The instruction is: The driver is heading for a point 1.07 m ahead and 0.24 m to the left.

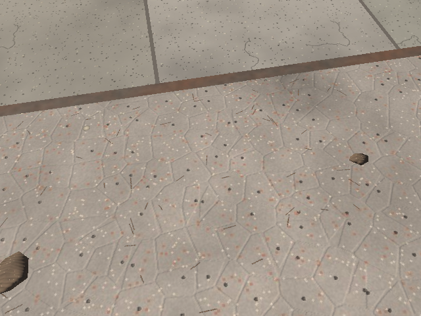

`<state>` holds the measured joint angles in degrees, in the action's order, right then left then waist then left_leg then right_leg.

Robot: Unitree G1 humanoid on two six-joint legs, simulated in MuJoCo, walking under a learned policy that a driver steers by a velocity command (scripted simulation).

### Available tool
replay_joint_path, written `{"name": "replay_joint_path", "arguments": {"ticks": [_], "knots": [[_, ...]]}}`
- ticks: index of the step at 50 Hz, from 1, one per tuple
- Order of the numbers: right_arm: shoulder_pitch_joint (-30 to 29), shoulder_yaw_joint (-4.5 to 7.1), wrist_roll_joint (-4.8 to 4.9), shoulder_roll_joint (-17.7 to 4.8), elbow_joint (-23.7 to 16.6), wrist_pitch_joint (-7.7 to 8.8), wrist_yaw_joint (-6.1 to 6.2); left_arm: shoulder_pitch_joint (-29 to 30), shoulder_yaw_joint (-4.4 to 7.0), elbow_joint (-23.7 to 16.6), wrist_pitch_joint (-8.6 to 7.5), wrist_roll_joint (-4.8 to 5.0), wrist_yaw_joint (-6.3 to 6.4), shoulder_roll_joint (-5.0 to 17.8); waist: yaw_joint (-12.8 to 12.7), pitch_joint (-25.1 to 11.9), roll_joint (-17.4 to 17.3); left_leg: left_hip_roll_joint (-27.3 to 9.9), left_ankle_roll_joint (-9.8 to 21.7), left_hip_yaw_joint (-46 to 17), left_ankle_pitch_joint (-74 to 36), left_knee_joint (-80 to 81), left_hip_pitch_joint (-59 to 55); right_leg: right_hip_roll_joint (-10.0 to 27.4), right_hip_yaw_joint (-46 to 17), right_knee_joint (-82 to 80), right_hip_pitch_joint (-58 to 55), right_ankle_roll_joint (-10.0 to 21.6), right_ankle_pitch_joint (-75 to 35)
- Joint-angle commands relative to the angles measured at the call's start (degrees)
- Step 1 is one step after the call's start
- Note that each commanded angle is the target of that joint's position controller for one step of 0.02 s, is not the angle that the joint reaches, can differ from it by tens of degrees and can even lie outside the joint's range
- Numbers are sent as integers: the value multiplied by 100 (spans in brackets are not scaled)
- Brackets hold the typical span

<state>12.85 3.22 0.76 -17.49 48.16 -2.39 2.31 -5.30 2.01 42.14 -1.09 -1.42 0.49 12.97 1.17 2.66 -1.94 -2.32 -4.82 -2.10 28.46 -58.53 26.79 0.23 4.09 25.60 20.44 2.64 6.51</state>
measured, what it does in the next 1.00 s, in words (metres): steps on the spot, turning left: left foot, then right foot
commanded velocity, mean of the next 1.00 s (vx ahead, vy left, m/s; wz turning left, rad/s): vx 0.02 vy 0.00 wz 0.39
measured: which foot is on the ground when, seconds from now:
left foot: up 0.00-0.20, down 0.22-0.70, up 0.72-0.98, down 1.00-1.00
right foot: down 0.00-0.22, up 0.24-0.66, down 0.68-1.00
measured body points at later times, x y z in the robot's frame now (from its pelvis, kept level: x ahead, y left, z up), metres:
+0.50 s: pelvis +0.02 +0.05 +0.01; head +0.04 +0.09 +0.46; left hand +0.09 +0.36 -0.11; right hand +0.21 -0.20 -0.08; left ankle +0.01 +0.13 -0.74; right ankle +0.08 -0.11 -0.68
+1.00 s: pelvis +0.03 +0.02 +0.00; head +0.06 +0.03 +0.45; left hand +0.03 +0.31 -0.12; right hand +0.26 -0.18 -0.11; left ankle -0.04 +0.15 -0.74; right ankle +0.09 -0.09 -0.74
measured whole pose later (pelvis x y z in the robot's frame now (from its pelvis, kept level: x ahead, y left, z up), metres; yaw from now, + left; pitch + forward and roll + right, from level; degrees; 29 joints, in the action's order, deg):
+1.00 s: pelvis +0.03 +0.02 +0.00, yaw +25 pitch +0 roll -1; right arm 10.5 3.3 0.4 -17.1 43.7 -2.3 1.9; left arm -7.6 1.8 50.7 0.0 0.3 0.7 14.1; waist -0.5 3.3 -1.7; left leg -0.8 -3.3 -4.4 14.0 -27.2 11.1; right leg -0.7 -1.6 27.2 12.5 -0.1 14.5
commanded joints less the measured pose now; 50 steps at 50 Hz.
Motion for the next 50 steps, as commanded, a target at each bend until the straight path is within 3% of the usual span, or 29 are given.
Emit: {"name": "replay_joint_path", "arguments": {"ticks": [1,3,7,9,10,11,12,13,14,15,16,18,22,27,31,33,34,35,36,37,38,40,42,45,46,48,49,50], "knots": [[492,155,-21,-376,-285,-93,48,275,288,-251,-43,10,126,939,71,-731,977,-189,24,92,-474,126,-284,1546,-927,-1188,-326,1142,-369],[248,135,-28,-326,-424,-87,-5,289,316,-173,-6,25,180,998,-4,-757,944,-241,105,165,-669,572,-406,1609,-785,-1204,-408,1147,-274],[152,175,-20,-447,-577,-79,-150,249,377,-34,100,114,193,1176,-12,-807,920,-183,324,371,-796,1387,-776,1794,-660,-1004,-712,1046,-260],[455,220,-36,-467,-498,-77,-225,345,396,22,161,237,188,1215,212,-802,846,-1,568,595,-1361,2381,-1340,1679,-411,-587,-635,742,-102],[611,277,-76,-593,-448,-74,-233,169,379,122,190,284,185,1077,235,-704,598,74,769,451,-1685,2946,-1651,1448,-163,-93,-409,401,319],[655,396,-92,-1050,-521,-66,-169,-125,330,188,219,198,150,799,79,-480,-656,-773,1183,-932,-2665,3857,-1978,839,462,1283,365,-191,1252],[465,467,-134,-1610,-765,-41,-110,208,297,-119,199,25,167,703,21,-167,-1815,-1943,2192,-2747,-3801,4132,-2063,-109,401,2510,1814,-661,3032],[548,439,-340,-1473,-796,99,-144,688,357,-230,175,25,197,877,324,-443,-1260,-1942,2537,-2850,-3378,4307,-1726,-131,-494,3532,1797,-576,3136],[255,404,-320,-1324,-822,221,-145,570,412,-173,189,134,204,984,101,-419,-937,-1610,2220,-2309,-3019,4284,-1689,-6,-726,3805,1806,-476,2579],[-116,389,-175,-1168,-889,271,-116,331,457,-6,208,141,238,1021,-87,-416,-625,-1301,1844,-1920,-2733,4184,-1733,68,-785,3786,1830,-455,2066],[-308,323,-57,-965,-946,274,-88,246,490,98,222,99,278,1077,-128,-455,-571,-1181,1656,-1740,-2827,4121,-1774,92,-795,3754,1817,-486,1786],[-250,252,-44,-814,-981,250,-32,199,495,113,184,90,260,1003,-164,-651,-512,-1006,1645,-1562,-3429,4012,-1802,-23,-775,3885,1543,-580,1421],[19,302,-20,-908,-984,200,43,383,419,58,110,168,234,810,-14,-729,-542,-915,1681,-1684,-3503,3866,-2351,-95,-864,2787,1561,-712,1199],[-102,375,-36,-1078,-1104,101,26,437,389,57,46,206,127,872,65,-662,-721,-838,1779,-2123,-3213,3798,-1962,-224,-910,1701,765,-771,1320],[-331,333,-17,-978,-1180,41,-17,131,389,163,-33,235,27,968,18,-831,-772,-801,1722,-2377,-3858,3501,-2002,-214,-838,933,121,-664,1294],[-483,276,43,-885,-1190,-1,4,-159,379,262,-83,209,-35,928,-197,-846,-680,-573,1463,-2317,-3686,3247,-1843,-186,-699,-277,-587,-492,333],[-352,237,24,-775,-1164,-1,17,-231,403,286,-92,148,-40,1058,-178,-852,-466,-353,1210,-2183,-3025,3076,-1540,133,-909,-636,-1096,-340,-354],[-121,149,-99,-501,-1159,27,5,-250,445,219,-75,33,-15,1404,-3,-978,571,216,889,-1551,-1645,2157,-966,1149,-1916,-767,-1667,37,-1273],[-10,177,-54,-527,-1261,76,-4,-151,467,267,-36,-71,-7,1626,181,-689,1624,995,568,-855,548,1511,-42,1952,-2910,-746,-1615,1028,-2222],[-85,283,-126,-952,-1183,113,12,-65,393,193,-69,-56,-5,1327,-28,-684,1306,700,311,-887,911,396,32,2252,-3159,-841,-1331,1501,-1879],[-153,382,-50,-1146,-1104,110,13,53,359,169,-86,-1,9,1230,-33,-561,1023,667,235,-909,644,-179,111,1951,-2800,-833,-1272,1382,-1553],[-106,357,-65,-901,-965,20,52,285,284,183,-97,150,27,1059,23,-398,920,584,57,-973,127,-355,200,1493,-2209,-747,-1277,1014,-1152],[-128,246,-42,-557,-928,5,23,238,213,303,-61,150,47,936,16,-376,996,528,-56,-742,-155,169,-114,1175,-1744,-718,-1237,935,-1350],[-422,86,-45,-246,-957,71,-27,77,219,447,41,123,68,1049,-211,-516,1209,254,-108,-133,-277,1716,-792,1007,-1454,-562,-1366,877,-1688],[-449,95,-13,-297,-931,86,-32,-55,235,499,73,122,67,1142,-288,-557,1234,270,-101,-36,-434,2128,-984,1054,-1524,-503,-1419,905,-1821],[-158,133,3,-380,-743,94,-40,-57,216,559,101,191,51,1182,-118,-562,1147,332,35,132,-1494,3465,-1612,1006,-1511,-339,-1333,797,-1824],[-112,148,-37,-469,-687,91,-42,-210,186,628,74,221,35,1120,-98,-525,1026,297,172,39,-2124,4059,-2000,932,-1497,-336,-1177,606,-1611],[-132,179,-91,-717,-727,80,-10,-342,138,660,-1,164,-1,1030,-172,-645,692,-74,346,-401,-2972,3973,-2553,843,-1432,-294,-835,285,-1174]]}}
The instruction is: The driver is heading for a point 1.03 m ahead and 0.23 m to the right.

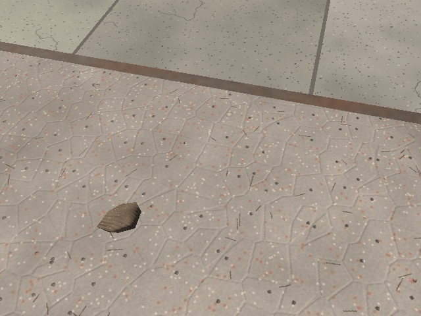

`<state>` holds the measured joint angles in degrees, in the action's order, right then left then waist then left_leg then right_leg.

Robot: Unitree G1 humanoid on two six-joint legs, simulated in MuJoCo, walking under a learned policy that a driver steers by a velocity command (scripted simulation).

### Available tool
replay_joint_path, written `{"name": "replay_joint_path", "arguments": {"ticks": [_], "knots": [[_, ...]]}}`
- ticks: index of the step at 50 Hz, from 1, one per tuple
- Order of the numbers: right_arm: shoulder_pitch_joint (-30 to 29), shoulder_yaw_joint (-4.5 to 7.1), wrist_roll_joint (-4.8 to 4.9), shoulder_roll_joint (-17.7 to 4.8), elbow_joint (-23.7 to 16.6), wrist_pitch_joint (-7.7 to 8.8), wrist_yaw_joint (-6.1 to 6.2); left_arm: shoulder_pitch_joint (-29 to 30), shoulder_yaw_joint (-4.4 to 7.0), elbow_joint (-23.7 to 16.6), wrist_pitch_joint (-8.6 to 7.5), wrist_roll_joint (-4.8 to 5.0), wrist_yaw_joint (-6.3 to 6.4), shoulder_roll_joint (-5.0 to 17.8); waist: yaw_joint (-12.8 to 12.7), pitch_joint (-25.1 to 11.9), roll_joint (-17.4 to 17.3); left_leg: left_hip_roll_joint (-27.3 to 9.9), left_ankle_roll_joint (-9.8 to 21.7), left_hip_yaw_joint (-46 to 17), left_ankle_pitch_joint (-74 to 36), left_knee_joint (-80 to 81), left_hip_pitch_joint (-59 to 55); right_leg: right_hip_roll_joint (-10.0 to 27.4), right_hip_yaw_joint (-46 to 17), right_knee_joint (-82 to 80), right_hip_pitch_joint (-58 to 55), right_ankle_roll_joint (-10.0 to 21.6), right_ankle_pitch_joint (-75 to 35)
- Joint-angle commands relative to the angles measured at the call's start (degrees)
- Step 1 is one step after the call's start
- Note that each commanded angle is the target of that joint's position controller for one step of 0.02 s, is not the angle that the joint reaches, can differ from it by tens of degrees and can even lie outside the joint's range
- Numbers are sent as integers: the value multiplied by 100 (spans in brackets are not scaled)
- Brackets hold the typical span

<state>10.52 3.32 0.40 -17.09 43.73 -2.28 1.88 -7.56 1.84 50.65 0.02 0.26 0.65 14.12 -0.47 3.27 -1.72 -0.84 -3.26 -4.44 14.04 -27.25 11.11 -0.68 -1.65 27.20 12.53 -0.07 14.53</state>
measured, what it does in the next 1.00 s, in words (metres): stands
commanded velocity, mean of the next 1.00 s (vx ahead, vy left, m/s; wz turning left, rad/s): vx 0.00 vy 0.00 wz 0.02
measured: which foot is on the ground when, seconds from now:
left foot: down 0.00-1.00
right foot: down 0.00-1.00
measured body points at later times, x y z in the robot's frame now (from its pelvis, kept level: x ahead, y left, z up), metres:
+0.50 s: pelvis +0.00 +0.03 +0.00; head +0.01 +0.03 +0.45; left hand +0.06 +0.31 -0.14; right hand +0.09 -0.23 -0.13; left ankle -0.02 +0.14 -0.74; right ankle +0.00 -0.13 -0.74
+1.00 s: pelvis +0.00 +0.02 +0.00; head +0.01 +0.02 +0.45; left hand +0.03 +0.28 -0.15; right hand +0.04 -0.24 -0.15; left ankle -0.02 +0.14 -0.74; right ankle +0.00 -0.13 -0.74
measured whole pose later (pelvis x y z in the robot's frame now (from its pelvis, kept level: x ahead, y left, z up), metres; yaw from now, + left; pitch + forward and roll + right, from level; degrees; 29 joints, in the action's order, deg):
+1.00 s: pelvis +0.00 +0.02 +0.00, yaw -1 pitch -2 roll +0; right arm 13.6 0.3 -0.1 -13.5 58.7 0.4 1.6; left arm -11.6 1.1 63.9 0.6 -0.1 2.5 13.6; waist -0.5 2.4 0.1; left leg 1.3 0.2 -2.5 16.5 -27.9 9.7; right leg 1.6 -3.1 27.6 11.3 -2.6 14.8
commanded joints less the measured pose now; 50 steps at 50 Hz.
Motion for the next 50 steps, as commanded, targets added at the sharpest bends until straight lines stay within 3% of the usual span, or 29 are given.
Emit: {"name": "replay_joint_path", "arguments": {"ticks": [1,2,3,4,7,15,30,50], "knots": [[58,243,-94,-1141,-276,42,57,-276,133,-197,-199,-108,-76,838,-275,-810,-115,-560,494,-460,-2253,337,-1046,520,-426,-348,128,258,-1251],[-11,175,-126,-812,-225,54,-15,-139,97,-120,-216,-115,-83,729,-174,-869,-356,-524,703,-415,-1538,315,-598,294,-132,-385,-240,-5,-555],[-83,110,-143,-562,-236,87,-74,102,105,-103,-198,-115,-75,816,-49,-667,-203,-416,687,-398,-1051,412,-395,242,-89,-305,-270,-133,-522],[-67,92,-166,-523,-165,122,-90,185,111,-65,-170,-91,-51,807,-17,-564,-171,-349,606,-360,-867,466,-270,241,-75,-244,-273,-137,-606],[29,58,-138,-525,-7,245,-96,99,116,70,-59,-69,28,813,-48,-303,-283,-284,495,-329,-966,488,-27,267,-112,-215,-267,-98,-826],[59,-21,-107,-480,302,325,-68,9,127,493,-1,-57,97,807,-49,-187,-23,-217,510,-303,-777,537,76,267,-117,-278,-334,-191,-829],[198,-111,-75,-395,862,321,-56,-238,96,996,7,-37,175,796,-31,-222,102,-51,493,-75,-847,517,20,263,-90,-314,-327,-193,-924],[509,-194,-50,-265,1367,309,-10,-602,12,1212,23,-32,208,570,0,-92,174,52,423,93,-639,480,135,194,-40,-298,-201,-145,-841]]}}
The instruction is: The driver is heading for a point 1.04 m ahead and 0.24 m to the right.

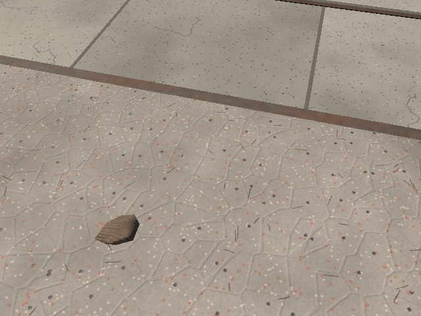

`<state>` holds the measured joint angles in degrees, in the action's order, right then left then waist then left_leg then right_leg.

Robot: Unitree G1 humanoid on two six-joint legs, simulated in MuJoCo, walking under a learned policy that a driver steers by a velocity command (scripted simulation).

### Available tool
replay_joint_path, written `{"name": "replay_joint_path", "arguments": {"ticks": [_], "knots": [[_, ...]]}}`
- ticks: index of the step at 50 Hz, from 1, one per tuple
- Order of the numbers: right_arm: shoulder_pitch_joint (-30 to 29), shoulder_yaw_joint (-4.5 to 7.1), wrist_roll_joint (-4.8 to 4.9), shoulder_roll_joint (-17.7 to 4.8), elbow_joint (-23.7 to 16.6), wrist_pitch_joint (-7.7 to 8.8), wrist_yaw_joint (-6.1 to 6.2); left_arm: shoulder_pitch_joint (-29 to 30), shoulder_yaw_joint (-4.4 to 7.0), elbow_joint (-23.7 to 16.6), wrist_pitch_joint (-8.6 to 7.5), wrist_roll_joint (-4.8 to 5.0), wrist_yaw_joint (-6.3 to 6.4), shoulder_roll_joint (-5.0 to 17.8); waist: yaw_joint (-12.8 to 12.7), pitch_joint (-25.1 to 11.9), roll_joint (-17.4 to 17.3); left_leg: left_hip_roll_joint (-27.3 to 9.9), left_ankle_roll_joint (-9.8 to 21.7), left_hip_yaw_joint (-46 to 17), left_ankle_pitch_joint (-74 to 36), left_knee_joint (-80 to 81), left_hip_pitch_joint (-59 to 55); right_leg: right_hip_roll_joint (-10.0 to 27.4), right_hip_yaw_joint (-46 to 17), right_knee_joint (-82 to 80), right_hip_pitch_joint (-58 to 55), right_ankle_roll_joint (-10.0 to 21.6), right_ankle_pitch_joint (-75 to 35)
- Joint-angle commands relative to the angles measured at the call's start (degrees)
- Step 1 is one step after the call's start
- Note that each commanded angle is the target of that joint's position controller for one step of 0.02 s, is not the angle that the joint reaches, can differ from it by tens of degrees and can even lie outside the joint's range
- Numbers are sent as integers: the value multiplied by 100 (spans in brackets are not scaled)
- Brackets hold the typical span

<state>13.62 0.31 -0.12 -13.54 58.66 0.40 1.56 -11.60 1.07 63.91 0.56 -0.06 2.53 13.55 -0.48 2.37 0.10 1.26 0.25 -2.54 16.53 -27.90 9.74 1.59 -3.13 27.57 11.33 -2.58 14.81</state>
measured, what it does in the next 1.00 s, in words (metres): walks ahead: left foot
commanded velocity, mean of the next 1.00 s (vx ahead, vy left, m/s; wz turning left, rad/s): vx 0.33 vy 0.00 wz -0.05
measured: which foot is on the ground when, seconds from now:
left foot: down 0.00-0.34, up 0.36-0.76, down 0.78-1.00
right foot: down 0.00-0.78, up 0.80-1.00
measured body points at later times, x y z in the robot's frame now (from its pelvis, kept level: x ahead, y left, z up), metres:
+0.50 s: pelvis +0.09 -0.04 +0.01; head +0.09 -0.05 +0.46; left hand +0.01 +0.21 -0.13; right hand +0.17 -0.30 -0.14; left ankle +0.07 +0.10 -0.66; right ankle +0.01 -0.13 -0.74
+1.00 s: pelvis +0.36 +0.02 +0.01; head +0.37 +0.03 +0.46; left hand +0.45 +0.29 -0.13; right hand +0.39 -0.25 -0.13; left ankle +0.37 +0.10 -0.74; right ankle +0.37 -0.14 -0.65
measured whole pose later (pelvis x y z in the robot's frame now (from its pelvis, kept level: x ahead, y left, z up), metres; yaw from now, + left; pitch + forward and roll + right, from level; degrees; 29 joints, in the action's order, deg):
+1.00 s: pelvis +0.36 +0.02 +0.01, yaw -5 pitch -1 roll +2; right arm 14.2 3.1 -0.5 -13.7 56.7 6.8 -1.7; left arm -14.6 3.6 53.4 -3.5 2.1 1.4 15.1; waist 1.4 1.6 2.7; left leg 3.1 3.8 8.2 9.5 -17.8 8.3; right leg 5.9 -3.9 65.0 33.7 3.1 14.1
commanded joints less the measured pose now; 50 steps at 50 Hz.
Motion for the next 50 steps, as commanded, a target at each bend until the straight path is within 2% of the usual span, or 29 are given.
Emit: {"name": "replay_joint_path", "arguments": {"ticks": [1,5,6,8,10,13,15,16,17,18,19,20,21,22,24,26,29,34,36,38,39,40,41,42,43,44,46,48,50], "knots": [[216,104,4,-609,-106,40,24,-216,85,-109,-32,0,21,615,3,3,-6,-155,69,-91,-879,543,276,-36,110,-334,-73,109,-863],[287,94,7,-564,-36,37,31,-293,70,-96,-34,2,25,569,10,24,-3,-144,58,-69,-846,533,292,-49,116,-328,-43,119,-838],[385,81,5,-510,30,28,39,-405,49,-42,-29,2,27,487,9,-101,-36,-98,70,-31,-263,586,246,-125,200,-319,-88,129,-321],[397,148,70,-690,26,-5,75,-416,66,-63,-28,58,44,505,41,160,-208,-90,269,-164,1795,679,532,-373,426,9,297,246,1388],[484,199,111,-821,-26,47,74,-292,58,-202,-134,60,22,459,113,609,-441,-492,562,-774,2918,982,801,-359,398,330,926,391,1975],[806,329,182,-1074,18,197,25,-247,4,-342,-422,103,-119,182,176,650,-1049,-1513,1141,-2233,3206,1581,654,-248,519,1377,1211,470,1051],[332,306,196,-964,-165,235,-9,-622,13,-277,-544,163,-202,141,-177,740,-953,-1470,1078,-2048,2794,1470,1192,-156,473,854,513,703,1057],[-77,272,216,-859,-327,236,-27,-1110,39,-112,-573,169,-212,163,-464,766,-752,-1094,833,-1490,2349,1094,1679,-173,385,48,-316,798,948],[-342,210,188,-614,-475,275,-46,-1742,132,82,-582,126,-201,454,-651,619,-8,-561,523,-728,1473,-147,2274,327,-547,-567,-1169,904,937],[-494,141,176,-287,-726,378,-34,-2492,336,232,-625,135,-259,1252,-799,343,1621,202,141,366,1085,-2089,3057,1466,-2713,-1616,-1749,1498,1806],[-498,185,245,-472,-802,491,-21,-2444,289,164,-702,16,-313,1226,-664,399,1495,89,185,-73,1594,-3286,3614,2098,-3978,-1947,-1729,1882,1770],[-367,211,300,-560,-751,565,-69,-2004,198,7,-763,3,-314,857,-388,636,845,-228,313,-313,1183,-3905,3946,2039,-3525,-1808,-1692,1802,1327],[-206,210,280,-518,-641,613,-126,-1768,147,-125,-793,36,-333,655,-273,589,623,-406,409,-263,665,-4021,4006,1748,-2819,-1765,-1732,1613,891],[-258,252,231,-573,-632,655,-154,-1633,125,-192,-779,66,-352,606,-219,567,447,-557,443,-158,255,-3880,4110,1579,-2287,-1793,-1820,1457,366],[-528,316,160,-602,-711,671,-230,-1757,31,-205,-682,33,-328,329,-250,433,525,-724,371,67,-252,-3410,3862,1219,-1352,-1859,-1807,1223,-982],[-757,267,148,-356,-798,622,-296,-1926,20,-228,-590,1,-248,354,-286,346,532,-686,205,307,-568,-2890,3686,1046,-839,-1909,-1712,1228,-1673],[-1628,133,149,-95,-1165,589,-328,-1849,57,-382,-527,-17,-130,627,-400,543,469,-477,21,560,-1228,-1445,3002,864,-384,-2166,-930,1238,-1627],[-2081,158,206,-412,-1456,568,-403,-1989,179,-361,-540,119,-96,824,-254,684,623,-336,224,482,-1622,-407,2330,1210,-240,-2213,-1133,1192,-1973],[-1696,275,193,-665,-1413,592,-412,-1832,237,-421,-493,88,-101,922,84,288,702,-153,423,540,-1443,-325,1697,1298,-91,-1563,-1529,1045,-3658],[-162,517,221,-1047,-960,554,-350,-1680,238,-527,-395,4,-115,903,856,-730,726,103,706,685,-1301,-350,-286,976,219,318,-1219,799,-5042],[831,629,155,-1420,-764,520,-277,-1705,142,-692,-392,-83,-140,688,1164,-1455,156,-970,1048,-583,-802,-399,-2076,681,269,2094,166,653,-3391],[1224,673,51,-1769,-624,512,-328,-2540,-120,-721,-513,-9,-212,-364,650,-2520,-1601,-2509,2025,-3607,699,569,-3662,-493,114,4236,2059,342,1244],[967,523,77,-1175,-639,543,-342,-2068,29,-698,-664,189,-225,275,822,-2060,-1108,-2380,1802,-4143,1236,1301,-3122,-325,-620,4987,2617,478,1650],[373,447,89,-922,-719,591,-321,-1414,157,-939,-737,359,-217,660,658,-1021,-863,-2259,1481,-3106,851,1374,-2176,-35,-486,5107,2991,593,1192],[-136,396,70,-765,-805,639,-325,-1119,177,-996,-748,349,-162,692,445,-626,-326,-2071,1313,-2269,55,1506,-1257,301,-382,4858,2692,618,617],[-400,357,23,-583,-799,681,-352,-1027,234,-982,-696,267,-113,632,260,-365,-212,-1838,1166,-1585,-522,1658,-574,477,-338,4545,2389,608,308],[-506,324,-62,-383,-681,715,-367,-1315,264,-908,-506,240,-112,356,-41,-258,-479,-1530,1021,-756,-812,1949,62,668,-377,4188,1812,625,75],[-394,347,-42,-457,-553,754,-335,-1213,292,-998,-367,227,-104,251,-120,-20,-468,-1496,1070,-287,-1069,2175,333,711,-339,3988,1969,611,-53],[-292,387,-66,-618,-482,770,-266,-786,335,-1223,-318,176,-99,332,-99,158,-348,-1536,1128,-13,-1249,2313,269,736,-428,3647,2484,542,-524]]}}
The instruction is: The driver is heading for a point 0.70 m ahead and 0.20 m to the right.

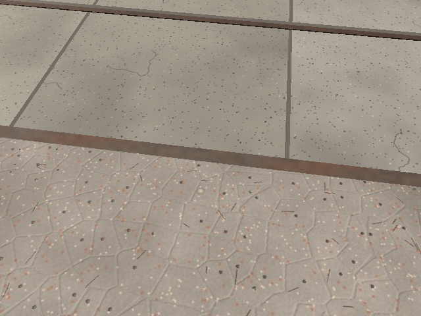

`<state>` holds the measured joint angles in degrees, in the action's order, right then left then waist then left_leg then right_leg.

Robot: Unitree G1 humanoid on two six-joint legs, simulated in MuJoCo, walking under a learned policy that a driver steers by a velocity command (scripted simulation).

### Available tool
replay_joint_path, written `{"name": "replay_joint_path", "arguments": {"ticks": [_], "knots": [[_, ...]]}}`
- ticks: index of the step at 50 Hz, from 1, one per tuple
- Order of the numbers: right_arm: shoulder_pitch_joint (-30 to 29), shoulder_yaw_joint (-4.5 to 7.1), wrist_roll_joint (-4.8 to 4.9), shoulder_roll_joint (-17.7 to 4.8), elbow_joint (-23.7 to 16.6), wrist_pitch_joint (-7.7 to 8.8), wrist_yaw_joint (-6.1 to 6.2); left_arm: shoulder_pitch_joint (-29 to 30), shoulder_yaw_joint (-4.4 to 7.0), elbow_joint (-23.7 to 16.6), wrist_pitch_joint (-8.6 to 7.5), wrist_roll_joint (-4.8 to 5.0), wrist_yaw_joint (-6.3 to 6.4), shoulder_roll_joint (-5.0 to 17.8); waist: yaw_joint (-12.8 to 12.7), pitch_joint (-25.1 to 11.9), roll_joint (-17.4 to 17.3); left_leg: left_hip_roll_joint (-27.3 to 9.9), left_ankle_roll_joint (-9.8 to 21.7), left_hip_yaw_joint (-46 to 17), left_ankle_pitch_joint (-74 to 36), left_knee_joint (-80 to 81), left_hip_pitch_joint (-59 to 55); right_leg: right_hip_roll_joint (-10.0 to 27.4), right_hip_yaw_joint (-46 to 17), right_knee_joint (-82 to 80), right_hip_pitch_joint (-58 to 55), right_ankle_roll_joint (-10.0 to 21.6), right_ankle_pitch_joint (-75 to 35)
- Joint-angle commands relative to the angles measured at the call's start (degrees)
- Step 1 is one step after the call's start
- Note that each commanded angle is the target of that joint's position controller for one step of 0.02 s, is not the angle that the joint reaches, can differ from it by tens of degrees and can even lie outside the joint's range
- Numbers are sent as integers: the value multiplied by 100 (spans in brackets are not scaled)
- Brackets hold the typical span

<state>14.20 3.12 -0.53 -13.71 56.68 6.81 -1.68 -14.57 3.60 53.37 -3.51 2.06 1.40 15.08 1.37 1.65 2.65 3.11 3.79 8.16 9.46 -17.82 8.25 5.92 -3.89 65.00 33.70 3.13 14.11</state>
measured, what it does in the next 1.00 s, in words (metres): walks ahead, turning right: right foot, then left foot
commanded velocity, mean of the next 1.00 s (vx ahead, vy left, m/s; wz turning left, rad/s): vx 0.47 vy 0.00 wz -0.48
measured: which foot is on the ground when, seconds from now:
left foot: down 0.00-0.34, up 0.36-0.80, down 0.82-1.00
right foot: up 0.00-0.30, down 0.32-0.84, up 0.86-1.00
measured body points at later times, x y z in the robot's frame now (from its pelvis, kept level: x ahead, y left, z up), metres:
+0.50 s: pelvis +0.29 -0.08 -0.01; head +0.32 -0.10 +0.44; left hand +0.46 +0.15 -0.12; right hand +0.34 -0.38 -0.12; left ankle +0.29 +0.10 -0.65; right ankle +0.31 -0.14 -0.74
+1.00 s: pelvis +0.57 -0.11 +0.00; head +0.61 -0.11 +0.44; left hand +0.80 +0.08 -0.12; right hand +0.54 -0.40 -0.11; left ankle +0.65 -0.04 -0.74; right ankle +0.47 -0.21 -0.67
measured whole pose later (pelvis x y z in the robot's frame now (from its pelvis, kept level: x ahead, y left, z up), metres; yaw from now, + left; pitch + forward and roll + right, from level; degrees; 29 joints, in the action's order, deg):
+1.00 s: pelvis +0.57 -0.11 +0.00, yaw -30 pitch +2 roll +1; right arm 11.1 2.9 -1.1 -14.3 47.1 6.3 -1.8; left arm -14.7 3.8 41.9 -1.6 0.4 1.5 16.4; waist 0.8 2.4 2.3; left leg 2.1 2.4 1.3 8.6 -24.1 17.2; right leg -0.5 -4.9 62.8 28.6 -0.9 25.1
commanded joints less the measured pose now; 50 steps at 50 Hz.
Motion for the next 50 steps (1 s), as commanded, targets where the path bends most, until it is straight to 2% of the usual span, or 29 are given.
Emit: {"name": "replay_joint_path", "arguments": {"ticks": [1,6,9,11,14,15,16,17,18,19,20,21,22,23,24,27,32,34,37,39,40,41,42,43,44,45,46,48,50], "knots": [[-292,116,-42,-643,-264,119,100,-275,98,-268,77,-47,-1,204,-253,281,-535,-1715,768,-954,-652,1330,310,285,-400,-376,482,-62,-745],[35,138,-9,-857,-250,38,265,762,26,-672,-38,-101,-215,76,57,378,-364,-1591,576,-140,-1219,1335,-142,127,168,-2064,538,-115,-1980],[508,162,56,-944,-135,-82,295,1369,-40,-1005,-43,-97,-346,0,297,505,-272,-1773,547,67,-1570,1078,-919,54,430,-2614,846,-31,-1843],[653,190,95,-1012,-111,-195,296,1592,-44,-1228,-38,-78,-437,28,316,512,-319,-1918,499,177,-2137,743,-1424,-47,618,-2820,962,73,-1392],[446,258,103,-1243,-262,-337,343,1226,100,-1382,-3,-47,-531,337,-97,15,-727,-1967,306,434,-4893,-401,-1682,-575,1104,-2857,-42,379,-557],[345,279,100,-1320,-321,-386,364,625,220,-1294,15,-31,-531,563,-458,-341,-838,-1927,229,480,-5483,-1278,-1528,-796,1177,-2889,-857,538,-391],[221,257,123,-1289,-400,-402,378,-321,419,-1075,28,-22,-468,922,-968,-824,-722,-1698,42,582,-5135,-2553,-935,-996,1074,-3320,-2271,773,-741],[348,162,3,-1042,-563,-327,359,-1082,603,-927,102,-40,-312,1480,-1121,-1392,153,-1350,-205,586,-2561,-4442,636,6,-529,-3413,-4041,1152,-744],[727,-52,8,-325,-844,-101,236,-780,611,-1110,54,-62,-310,1778,-475,-2051,1214,9,-499,-352,2231,-6428,2956,1350,-4052,-4341,-5682,2328,90],[35,63,209,-876,-982,165,134,-951,454,-1117,11,-142,-329,1272,-872,-2179,468,-258,-293,-1452,2151,-6641,3565,1338,-4162,-4834,-5734,2091,165],[-363,85,365,-950,-1154,264,101,-722,377,-1122,-49,-166,-322,984,-791,-1419,260,-518,-135,-1412,1681,-6329,3813,1137,-3208,-4828,-5113,1820,-231],[-392,77,292,-873,-1121,283,138,-301,327,-1187,-100,-138,-339,826,-460,-831,-358,-776,-127,-1371,1285,-5730,3571,850,-2462,-4879,-4136,1615,-943],[-335,143,167,-947,-1055,227,180,51,268,-1278,-123,-143,-328,638,-253,-629,-421,-956,-180,-1348,1093,-5215,3184,637,-1960,-4942,-3475,1467,-1454],[-207,171,120,-951,-1047,136,175,214,236,-1367,-129,-193,-307,587,-86,-525,-329,-1046,-241,-1371,963,-5011,2820,508,-1759,-5070,-2996,1431,-1732],[-154,185,69,-909,-1084,58,176,233,246,-1386,-135,-174,-288,640,-11,-476,-318,-1054,-344,-1339,890,-4765,2675,440,-1672,-5167,-2740,1449,-1931],[-532,147,-44,-708,-1289,-71,213,3,309,-1352,-149,-124,-169,896,-32,-268,-224,-970,-664,-1156,291,-3848,2728,255,-1223,-5317,-2225,1445,-2352],[-1603,52,21,-517,-1646,-22,162,-393,336,-1286,-54,-85,-67,968,-451,-124,155,-494,-721,-1014,-1463,-1666,2238,-175,-909,-5157,-1907,962,-1480],[-1837,66,84,-601,-1776,9,123,-574,340,-1219,-33,-64,-68,969,-543,-122,253,-400,-675,-1085,-1590,-1354,2085,-58,-1163,-5019,-2043,897,-1206],[-1834,142,108,-848,-1856,92,52,-652,333,-1203,19,-53,-22,909,-459,-163,354,-375,-519,-1280,-1106,-976,2005,189,-1699,-4519,-2611,816,-1013],[-1390,194,97,-951,-1741,160,26,-573,322,-1214,57,-95,6,870,-232,-269,534,-374,-322,-1151,-758,-857,1578,289,-1812,-4144,-2851,729,-1409],[-868,265,41,-1063,-1593,193,43,-548,264,-1232,61,-116,-2,720,16,-543,501,-354,-149,-1042,-797,-672,822,44,-1666,-3626,-2823,595,-1934],[-104,331,-59,-1286,-1501,215,71,-529,148,-1309,46,-185,-34,458,363,-1247,209,-1000,199,-1599,-733,-877,-503,-255,-1345,-2365,-2334,405,-1657],[611,473,-189,-1805,-1348,163,87,-1288,54,-1373,-4,-71,-23,141,210,-2046,-1298,-2234,1161,-3856,-475,-709,-2557,-1114,-642,-310,-439,-109,-39],[703,421,-34,-1503,-1236,120,18,-1555,53,-1302,-36,-21,-3,411,167,-2076,-1984,-2722,1474,-5310,-218,-124,-2771,-1163,-740,664,515,-243,2093],[327,291,52,-1059,-1351,91,18,-1127,164,-1260,-12,-5,4,860,221,-1299,-1259,-2576,1263,-4585,-517,-163,-2086,-921,-916,1137,791,-294,1827],[-58,205,13,-844,-1450,38,18,-674,184,-1326,30,-79,26,938,172,-885,-705,-2343,1089,-3624,-1483,-261,-1326,-733,-712,1135,625,-351,1515],[-317,137,-14,-697,-1435,4,-2,-373,195,-1417,56,-173,38,891,48,-560,-492,-2086,1018,-2954,-2505,-228,-628,-592,-564,797,457,-385,1357],[-490,51,-62,-544,-1332,10,-27,-415,177,-1437,140,-194,30,631,-225,-480,-694,-1707,858,-2150,-3553,-93,75,-335,-357,-16,-167,-400,1164],[-541,70,-66,-666,-1202,14,-5,-473,87,-1450,189,-190,38,328,-316,-591,-906,-1548,939,-1695,-4254,36,282,-334,-117,-849,-550,-497,808]]}}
